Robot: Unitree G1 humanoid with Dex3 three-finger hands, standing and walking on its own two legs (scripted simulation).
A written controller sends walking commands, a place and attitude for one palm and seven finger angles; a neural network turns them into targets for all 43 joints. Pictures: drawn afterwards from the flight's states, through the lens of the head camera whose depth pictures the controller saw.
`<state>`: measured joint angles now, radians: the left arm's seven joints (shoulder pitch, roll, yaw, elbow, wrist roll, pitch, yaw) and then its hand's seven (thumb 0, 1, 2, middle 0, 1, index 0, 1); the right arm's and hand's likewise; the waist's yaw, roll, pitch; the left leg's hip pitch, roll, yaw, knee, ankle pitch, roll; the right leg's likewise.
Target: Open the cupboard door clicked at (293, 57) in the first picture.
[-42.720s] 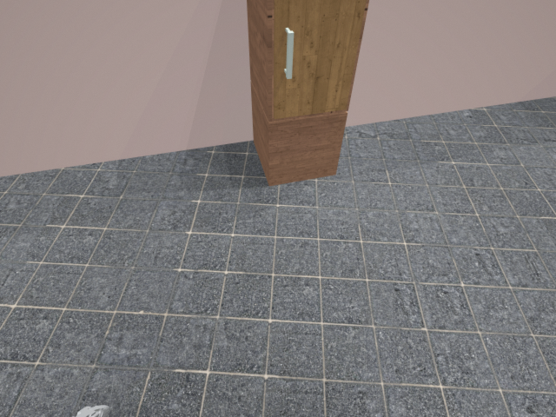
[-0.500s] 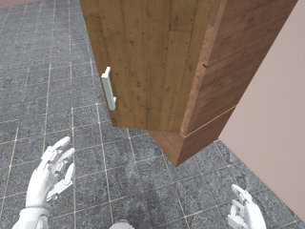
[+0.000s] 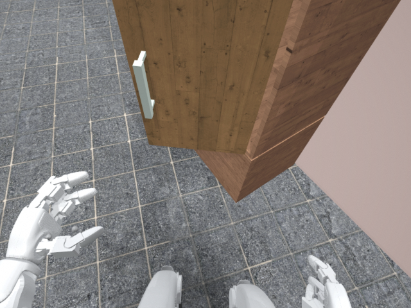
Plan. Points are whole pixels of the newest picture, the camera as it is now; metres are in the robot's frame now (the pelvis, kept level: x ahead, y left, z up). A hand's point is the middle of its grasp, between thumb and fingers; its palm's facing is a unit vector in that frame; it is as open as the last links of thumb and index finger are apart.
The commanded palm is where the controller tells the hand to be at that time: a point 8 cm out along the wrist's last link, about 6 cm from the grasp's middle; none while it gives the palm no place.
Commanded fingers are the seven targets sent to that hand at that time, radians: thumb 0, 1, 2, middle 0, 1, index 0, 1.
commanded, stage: raise the hand with hooked fingers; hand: left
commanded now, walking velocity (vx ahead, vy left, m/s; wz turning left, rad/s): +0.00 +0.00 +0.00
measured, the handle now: (146, 87) +0.60 +0.18 +0.04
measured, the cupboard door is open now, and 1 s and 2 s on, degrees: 50 50 50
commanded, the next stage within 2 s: move the hooked fingers beside the handle in 1.32 s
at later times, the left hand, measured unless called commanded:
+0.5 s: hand (47, 218) +0.26 +0.29 +0.04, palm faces -0.03 -1.00 -0.05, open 13.6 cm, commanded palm +0.24 +0.34 +0.05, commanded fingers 0.00 -0.50 0.30 -0.30 -1.20 -0.30 -1.20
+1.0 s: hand (49, 199) +0.29 +0.29 +0.05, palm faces -0.06 -1.00 -0.04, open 14.0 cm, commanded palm +0.27 +0.34 +0.05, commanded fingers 0.00 -0.50 0.30 -0.30 -1.20 -0.30 -1.20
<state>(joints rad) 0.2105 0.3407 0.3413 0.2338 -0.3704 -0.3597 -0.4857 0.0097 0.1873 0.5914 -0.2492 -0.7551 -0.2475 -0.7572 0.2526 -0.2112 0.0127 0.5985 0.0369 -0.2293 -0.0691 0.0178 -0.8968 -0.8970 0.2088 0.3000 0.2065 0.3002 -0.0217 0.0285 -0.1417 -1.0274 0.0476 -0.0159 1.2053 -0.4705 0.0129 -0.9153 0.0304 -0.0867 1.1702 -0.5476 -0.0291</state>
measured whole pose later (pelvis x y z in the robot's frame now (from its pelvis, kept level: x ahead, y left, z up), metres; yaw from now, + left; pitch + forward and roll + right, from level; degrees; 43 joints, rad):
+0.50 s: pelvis +0.00 +0.03 +0.01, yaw +0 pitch +17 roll -5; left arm 0.15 0.38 0.36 0.24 -0.34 -0.36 -0.48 0.00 -0.39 0.34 -0.29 -1.13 -0.29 -1.13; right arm 0.23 -0.25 0.03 0.52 0.03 -0.22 -0.05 0.02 -0.90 -0.90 0.21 0.30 0.21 0.30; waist -0.01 0.01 -0.15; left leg -1.01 0.02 0.00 1.19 -0.47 0.06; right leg -0.88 0.00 -0.08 1.12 -0.53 0.01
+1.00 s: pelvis +0.01 +0.02 +0.01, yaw +0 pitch +17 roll -4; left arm 0.02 0.44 0.44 0.41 -0.38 -0.34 -0.59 -0.01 -0.50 0.30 -0.30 -1.20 -0.29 -1.20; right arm 0.29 -0.28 0.02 0.54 0.04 -0.19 -0.05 0.02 -0.90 -0.90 0.21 0.30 0.21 0.30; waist -0.03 0.02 -0.15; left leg -1.02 0.03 0.00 1.18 -0.47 0.04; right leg -0.90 0.02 -0.07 1.12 -0.53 0.00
